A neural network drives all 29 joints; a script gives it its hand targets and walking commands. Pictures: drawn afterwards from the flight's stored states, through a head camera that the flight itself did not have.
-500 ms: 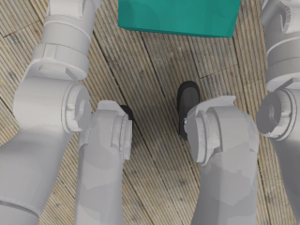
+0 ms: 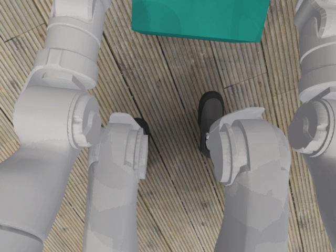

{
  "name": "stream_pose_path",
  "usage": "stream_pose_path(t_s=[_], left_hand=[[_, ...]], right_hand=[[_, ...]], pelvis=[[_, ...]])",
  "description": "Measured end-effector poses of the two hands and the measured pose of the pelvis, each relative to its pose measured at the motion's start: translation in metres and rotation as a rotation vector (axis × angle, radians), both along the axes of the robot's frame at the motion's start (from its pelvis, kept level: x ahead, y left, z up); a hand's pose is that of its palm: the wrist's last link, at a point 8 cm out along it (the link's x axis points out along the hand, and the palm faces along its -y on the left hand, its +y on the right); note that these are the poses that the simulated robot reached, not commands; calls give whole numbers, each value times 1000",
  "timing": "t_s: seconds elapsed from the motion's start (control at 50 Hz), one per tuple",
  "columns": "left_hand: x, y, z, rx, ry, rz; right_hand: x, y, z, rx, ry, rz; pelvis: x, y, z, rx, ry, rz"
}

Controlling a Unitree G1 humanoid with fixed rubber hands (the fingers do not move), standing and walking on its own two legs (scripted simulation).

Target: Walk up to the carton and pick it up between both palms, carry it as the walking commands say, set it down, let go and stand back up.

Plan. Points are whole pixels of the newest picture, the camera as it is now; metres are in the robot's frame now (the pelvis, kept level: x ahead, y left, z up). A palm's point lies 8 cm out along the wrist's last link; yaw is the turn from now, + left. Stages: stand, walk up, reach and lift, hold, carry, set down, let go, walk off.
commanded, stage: set down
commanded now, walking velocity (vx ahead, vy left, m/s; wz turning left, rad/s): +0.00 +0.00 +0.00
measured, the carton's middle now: out of the picture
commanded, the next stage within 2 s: none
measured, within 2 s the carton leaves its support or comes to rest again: neither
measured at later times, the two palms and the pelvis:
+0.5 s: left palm out of the picture +0.57 +0.08 -0.19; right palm out of the picture +0.51 -0.26 -0.20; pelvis +0.00 +0.00 +0.00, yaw +0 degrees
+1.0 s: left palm out of the picture +0.56 +0.08 -0.20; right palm out of the picture +0.51 -0.29 -0.19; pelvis +0.00 -0.01 +0.00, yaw +1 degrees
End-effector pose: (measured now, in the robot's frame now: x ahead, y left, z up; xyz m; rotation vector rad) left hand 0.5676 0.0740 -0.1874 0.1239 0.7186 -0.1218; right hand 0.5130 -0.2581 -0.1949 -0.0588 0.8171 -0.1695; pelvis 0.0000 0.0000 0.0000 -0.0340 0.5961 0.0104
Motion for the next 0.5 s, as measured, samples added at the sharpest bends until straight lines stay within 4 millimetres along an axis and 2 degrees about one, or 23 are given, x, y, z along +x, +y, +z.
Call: stream_pose_path(t_s=[0.5], left_hand=[[0, 1, -2, -5, -12, -6]], right_hand=[[-3, -2, -4, 8, -26, -3]], pelvis=[[1, 0, 0, -1, 1, 0]])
